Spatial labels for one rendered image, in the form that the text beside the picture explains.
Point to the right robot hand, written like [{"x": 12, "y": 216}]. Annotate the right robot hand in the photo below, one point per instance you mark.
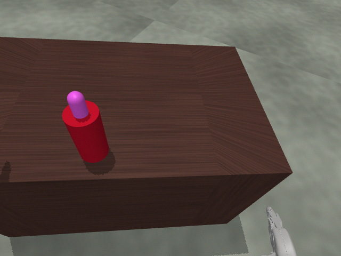
[{"x": 280, "y": 239}]

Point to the bottle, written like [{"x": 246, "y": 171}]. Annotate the bottle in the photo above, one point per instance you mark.
[{"x": 83, "y": 121}]

